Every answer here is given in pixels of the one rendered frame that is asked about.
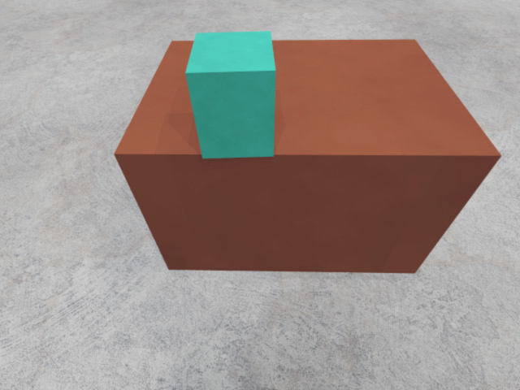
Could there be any carton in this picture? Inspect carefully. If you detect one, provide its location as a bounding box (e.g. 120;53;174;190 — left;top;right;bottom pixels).
185;31;275;158

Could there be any pedestal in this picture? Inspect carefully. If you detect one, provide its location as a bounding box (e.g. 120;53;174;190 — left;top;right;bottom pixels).
114;39;501;273

